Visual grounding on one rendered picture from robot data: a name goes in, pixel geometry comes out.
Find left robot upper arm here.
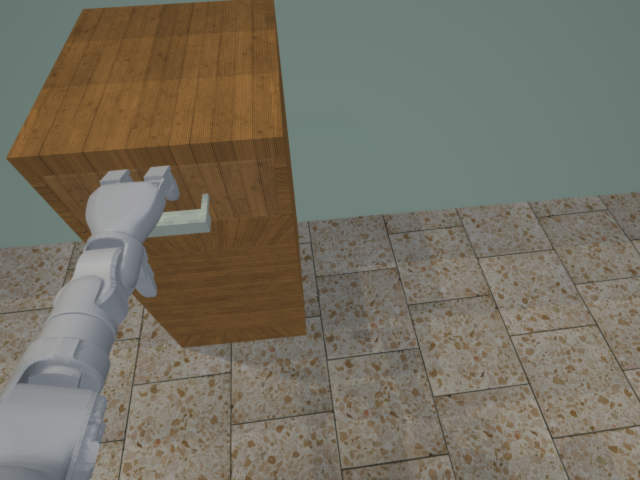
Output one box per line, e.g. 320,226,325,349
0,383,108,480

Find robot left forearm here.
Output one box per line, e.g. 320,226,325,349
0,231,144,410

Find robot left hand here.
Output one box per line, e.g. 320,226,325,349
85,165,180,297

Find drawer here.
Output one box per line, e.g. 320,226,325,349
43,158,279,231

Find cabinet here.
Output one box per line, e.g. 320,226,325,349
6,0,307,348

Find handle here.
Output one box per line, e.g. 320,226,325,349
147,194,211,238

